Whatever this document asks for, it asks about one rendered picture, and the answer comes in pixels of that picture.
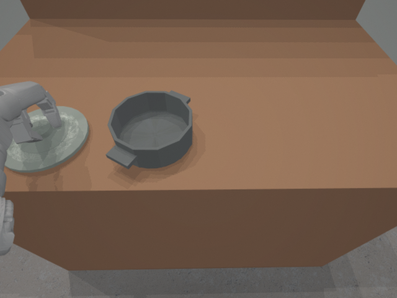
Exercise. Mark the left robot upper arm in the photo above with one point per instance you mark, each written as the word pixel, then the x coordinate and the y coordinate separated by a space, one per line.
pixel 6 225

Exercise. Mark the lid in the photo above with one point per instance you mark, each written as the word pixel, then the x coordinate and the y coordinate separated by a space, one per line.
pixel 61 145

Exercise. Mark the left robot hand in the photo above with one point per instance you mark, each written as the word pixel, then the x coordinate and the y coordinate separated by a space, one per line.
pixel 29 93

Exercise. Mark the table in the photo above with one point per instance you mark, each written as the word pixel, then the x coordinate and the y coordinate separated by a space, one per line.
pixel 293 161

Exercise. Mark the pot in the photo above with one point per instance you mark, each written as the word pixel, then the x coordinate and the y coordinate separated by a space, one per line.
pixel 152 129

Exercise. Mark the knob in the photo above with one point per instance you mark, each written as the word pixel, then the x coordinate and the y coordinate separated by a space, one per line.
pixel 43 128

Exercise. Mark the robot left forearm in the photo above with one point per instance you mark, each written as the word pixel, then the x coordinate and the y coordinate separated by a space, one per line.
pixel 10 109

